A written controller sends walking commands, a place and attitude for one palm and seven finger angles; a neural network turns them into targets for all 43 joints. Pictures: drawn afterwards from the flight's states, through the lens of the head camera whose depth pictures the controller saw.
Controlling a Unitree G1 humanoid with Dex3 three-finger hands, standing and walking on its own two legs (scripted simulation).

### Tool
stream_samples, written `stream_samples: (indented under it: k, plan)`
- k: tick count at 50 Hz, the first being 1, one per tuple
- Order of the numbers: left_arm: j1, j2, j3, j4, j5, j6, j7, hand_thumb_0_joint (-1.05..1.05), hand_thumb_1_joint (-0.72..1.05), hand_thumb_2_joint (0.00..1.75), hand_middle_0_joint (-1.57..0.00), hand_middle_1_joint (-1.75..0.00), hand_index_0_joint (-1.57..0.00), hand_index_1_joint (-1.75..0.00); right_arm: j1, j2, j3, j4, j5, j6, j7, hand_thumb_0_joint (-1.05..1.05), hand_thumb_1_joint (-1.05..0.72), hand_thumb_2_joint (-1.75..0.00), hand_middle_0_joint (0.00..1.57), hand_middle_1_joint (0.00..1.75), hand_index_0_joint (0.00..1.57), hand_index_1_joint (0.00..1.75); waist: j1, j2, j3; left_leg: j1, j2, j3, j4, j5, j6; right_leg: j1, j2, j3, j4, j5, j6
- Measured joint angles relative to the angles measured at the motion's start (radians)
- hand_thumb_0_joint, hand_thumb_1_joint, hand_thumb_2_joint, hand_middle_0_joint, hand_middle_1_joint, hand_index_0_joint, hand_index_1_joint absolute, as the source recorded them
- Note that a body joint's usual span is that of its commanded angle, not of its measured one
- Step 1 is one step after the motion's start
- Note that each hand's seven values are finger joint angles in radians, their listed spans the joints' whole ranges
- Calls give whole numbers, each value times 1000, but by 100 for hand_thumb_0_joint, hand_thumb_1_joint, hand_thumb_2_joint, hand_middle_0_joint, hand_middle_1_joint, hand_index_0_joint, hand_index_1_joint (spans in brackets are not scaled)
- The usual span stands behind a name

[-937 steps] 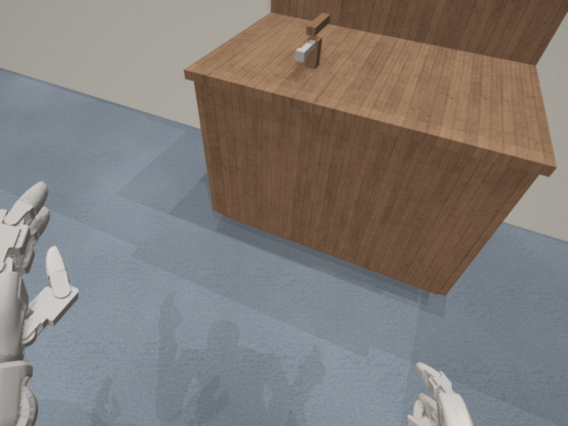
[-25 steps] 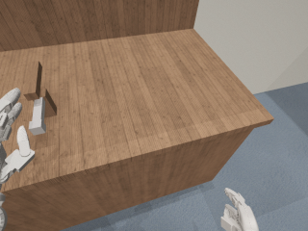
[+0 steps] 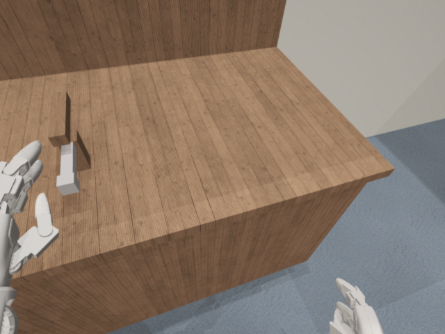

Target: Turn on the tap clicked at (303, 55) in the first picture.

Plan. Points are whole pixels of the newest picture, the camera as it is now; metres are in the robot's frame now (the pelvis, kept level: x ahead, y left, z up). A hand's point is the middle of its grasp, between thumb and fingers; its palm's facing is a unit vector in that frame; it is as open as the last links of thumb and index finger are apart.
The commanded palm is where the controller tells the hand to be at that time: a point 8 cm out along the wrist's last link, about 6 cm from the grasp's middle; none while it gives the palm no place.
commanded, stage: come to a stop and stand still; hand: left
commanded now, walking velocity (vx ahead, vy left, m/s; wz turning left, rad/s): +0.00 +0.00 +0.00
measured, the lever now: (68, 184) +0.34 +0.30 +0.07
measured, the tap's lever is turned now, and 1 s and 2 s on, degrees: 0 0 0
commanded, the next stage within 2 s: look again from close up in 0.70 s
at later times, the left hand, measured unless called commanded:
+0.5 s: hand out of the picture +0.23 +0.31 +0.16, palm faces +0.42 -0.85 -0.33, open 7.4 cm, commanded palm +0.17 +0.33 +0.18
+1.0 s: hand (8, 212) +0.23 +0.30 +0.16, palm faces +0.42 -0.84 -0.34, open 7.4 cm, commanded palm +0.17 +0.33 +0.18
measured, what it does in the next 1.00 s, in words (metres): stands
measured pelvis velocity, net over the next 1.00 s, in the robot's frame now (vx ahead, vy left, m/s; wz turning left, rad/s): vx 0.02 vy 0.04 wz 0.02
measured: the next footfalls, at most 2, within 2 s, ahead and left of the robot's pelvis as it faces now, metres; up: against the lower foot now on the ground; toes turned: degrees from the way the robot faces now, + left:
none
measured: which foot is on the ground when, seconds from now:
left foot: down 0.00-1.00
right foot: down 0.00-1.00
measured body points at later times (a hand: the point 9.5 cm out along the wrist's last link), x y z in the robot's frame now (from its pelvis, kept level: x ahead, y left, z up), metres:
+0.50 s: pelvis +0.01 +0.05 +0.01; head +0.03 +0.08 +0.45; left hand +0.20 +0.35 +0.18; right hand +0.20 -0.15 -0.06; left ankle +0.03 +0.13 -0.73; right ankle +0.03 -0.10 -0.73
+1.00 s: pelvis +0.02 +0.04 +0.01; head +0.03 +0.07 +0.46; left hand +0.20 +0.34 +0.18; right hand +0.20 -0.17 -0.06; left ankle +0.03 +0.13 -0.73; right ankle +0.03 -0.10 -0.73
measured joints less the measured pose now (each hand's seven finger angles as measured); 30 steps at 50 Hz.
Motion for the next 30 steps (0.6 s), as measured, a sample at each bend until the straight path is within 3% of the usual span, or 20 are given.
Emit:
stream_samples:
  k: [5,9,19,30]
  plan:
    - [-67,-6,32,32,13,1,29,1,89,90,-21,-31,-22,-30,15,22,29,12,-4,-8,-7,2,-91,-90,20,30,20,30,36,-18,-3,24,-19,8,-33,17,24,30,-18,8,-45,26,25]
    - [-131,-32,32,43,28,3,43,1,89,90,-21,-31,-21,-30,6,41,50,9,-4,-19,7,2,-91,-90,20,30,20,30,50,-23,-5,31,-37,11,-43,22,41,40,-36,11,-58,33,42]
    - [-117,-35,2,25,45,10,30,1,89,90,-20,-31,-21,-30,-33,76,77,-17,-11,-12,28,1,-91,-90,20,30,20,30,37,-17,-6,40,-58,16,-56,16,66,63,-56,16,-97,41,67]
    - [-90,-17,17,-17,35,15,35,1,89,90,-20,-31,-21,-30,-39,41,48,-11,-6,18,22,1,-91,-90,20,30,20,30,32,-20,13,53,-68,10,-65,8,72,86,-65,9,-118,36,78]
